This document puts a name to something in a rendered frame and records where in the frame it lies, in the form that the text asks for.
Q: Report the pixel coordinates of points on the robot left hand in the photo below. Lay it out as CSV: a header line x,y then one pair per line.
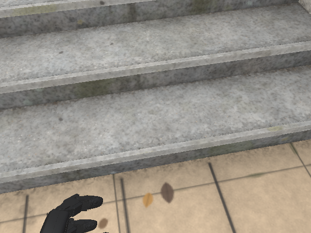
x,y
60,219

